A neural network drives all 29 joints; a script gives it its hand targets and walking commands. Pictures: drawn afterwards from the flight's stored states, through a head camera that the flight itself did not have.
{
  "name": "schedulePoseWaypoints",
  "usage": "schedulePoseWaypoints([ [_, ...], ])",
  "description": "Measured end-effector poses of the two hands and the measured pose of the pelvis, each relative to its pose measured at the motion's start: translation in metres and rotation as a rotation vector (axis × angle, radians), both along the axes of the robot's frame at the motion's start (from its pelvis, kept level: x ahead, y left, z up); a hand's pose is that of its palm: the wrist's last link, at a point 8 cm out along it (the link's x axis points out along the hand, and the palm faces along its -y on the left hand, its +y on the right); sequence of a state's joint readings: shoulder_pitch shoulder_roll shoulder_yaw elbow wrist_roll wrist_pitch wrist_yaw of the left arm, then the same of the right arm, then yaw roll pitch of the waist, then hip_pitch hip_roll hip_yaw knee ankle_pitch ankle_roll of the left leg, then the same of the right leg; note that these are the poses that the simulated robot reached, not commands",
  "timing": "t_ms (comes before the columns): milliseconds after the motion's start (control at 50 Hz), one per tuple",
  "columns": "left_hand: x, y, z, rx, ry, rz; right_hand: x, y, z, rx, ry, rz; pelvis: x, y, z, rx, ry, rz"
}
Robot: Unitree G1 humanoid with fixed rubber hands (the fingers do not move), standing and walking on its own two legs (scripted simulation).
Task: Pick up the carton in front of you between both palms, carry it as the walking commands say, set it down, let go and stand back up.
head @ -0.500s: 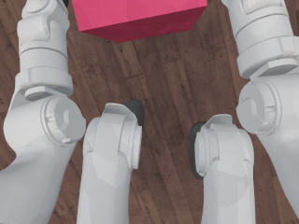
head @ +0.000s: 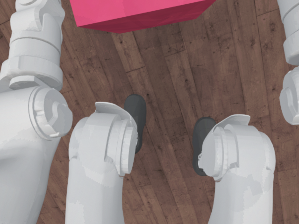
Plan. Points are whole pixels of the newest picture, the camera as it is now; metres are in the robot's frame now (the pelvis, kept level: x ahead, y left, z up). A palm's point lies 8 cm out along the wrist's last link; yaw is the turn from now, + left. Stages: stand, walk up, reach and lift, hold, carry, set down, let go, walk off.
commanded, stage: set down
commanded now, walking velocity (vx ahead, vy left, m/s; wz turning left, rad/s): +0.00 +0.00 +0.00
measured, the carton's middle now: out of the picture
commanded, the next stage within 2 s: let go in 1.04 s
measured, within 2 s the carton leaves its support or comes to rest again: neither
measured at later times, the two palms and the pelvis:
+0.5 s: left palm out of the picture +0.53 +0.27 -0.02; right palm out of the picture +0.63 -0.09 -0.02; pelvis +0.00 +0.00 +0.09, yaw +0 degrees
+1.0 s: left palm out of the picture +0.52 +0.29 +0.13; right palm out of the picture +0.63 -0.10 +0.13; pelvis +0.03 +0.00 +0.22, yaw +0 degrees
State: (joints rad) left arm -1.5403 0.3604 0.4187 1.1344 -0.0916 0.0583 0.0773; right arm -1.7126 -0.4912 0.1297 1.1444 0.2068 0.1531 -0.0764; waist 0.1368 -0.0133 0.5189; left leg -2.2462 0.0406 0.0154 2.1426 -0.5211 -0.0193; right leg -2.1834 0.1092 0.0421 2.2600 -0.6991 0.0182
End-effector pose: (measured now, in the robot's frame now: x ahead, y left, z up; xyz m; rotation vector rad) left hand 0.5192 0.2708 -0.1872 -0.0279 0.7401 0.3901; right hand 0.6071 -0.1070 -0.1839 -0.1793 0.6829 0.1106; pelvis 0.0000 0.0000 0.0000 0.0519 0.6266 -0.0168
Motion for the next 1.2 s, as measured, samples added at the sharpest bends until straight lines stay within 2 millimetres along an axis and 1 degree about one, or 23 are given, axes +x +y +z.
schedulePoseWaypoints([
  [60,0.005,0.005,0.012,0.0,-0.035,0.001,0.006,0.005,0.014,0.01,-0.027,0.003,-0.002,0.002,-0.001,-0.003,-0.003,0.001],
  [100,0.008,0.006,0.024,-0.004,-0.059,0.0,0.008,0.011,0.025,0.013,-0.044,0.006,-0.004,0.003,0.001,-0.006,-0.004,0.006],
  [160,0.012,0.006,0.047,-0.013,-0.095,0.0,0.011,0.018,0.046,0.009,-0.066,0.008,-0.007,0.004,0.007,-0.012,0.0,0.018],
  [220,0.015,0.005,0.075,-0.017,-0.116,0.002,0.013,0.022,0.074,0.002,-0.074,0.001,-0.009,0.003,0.019,-0.02,0.011,0.027],
  [320,0.013,0.003,0.116,-0.02,-0.106,0.005,0.016,0.022,0.118,0.003,-0.047,-0.016,-0.008,0.002,0.045,-0.029,0.06,0.037],
  [400,0.012,0.002,0.142,-0.017,-0.103,0.006,0.017,0.02,0.145,0.008,-0.037,-0.019,-0.005,0.002,0.064,-0.033,0.108,0.039],
  [560,0.013,0.006,0.183,0.001,-0.113,0.008,0.019,0.012,0.182,0.004,-0.052,-0.019,0.002,0.003,0.099,-0.035,0.175,0.034],
  [660,0.012,0.01,0.211,0.002,-0.112,0.006,0.02,0.009,0.207,0.003,-0.055,-0.01,0.007,0.003,0.124,-0.033,0.202,0.034],
  [820,0.01,0.016,0.264,-0.004,-0.109,0.006,0.022,0.011,0.26,0.007,-0.044,0.006,0.017,0.003,0.171,-0.032,0.224,0.037],
  [1020,0.005,0.016,0.325,-0.003,-0.118,0.003,0.021,0.009,0.324,0.01,-0.041,0.011,0.026,0.004,0.227,-0.04,0.211,0.037],
  [1120,0.002,0.016,0.347,0.003,-0.109,-0.016,0.016,0.006,0.346,0.006,-0.034,0.002,0.029,0.006,0.251,-0.045,0.198,0.035],
  [1200,-0.008,0.012,0.359,0.019,-0.085,-0.074,0.0,0.001,0.358,-0.016,-0.029,-0.026,0.034,0.009,0.27,-0.053,0.183,0.032],
])
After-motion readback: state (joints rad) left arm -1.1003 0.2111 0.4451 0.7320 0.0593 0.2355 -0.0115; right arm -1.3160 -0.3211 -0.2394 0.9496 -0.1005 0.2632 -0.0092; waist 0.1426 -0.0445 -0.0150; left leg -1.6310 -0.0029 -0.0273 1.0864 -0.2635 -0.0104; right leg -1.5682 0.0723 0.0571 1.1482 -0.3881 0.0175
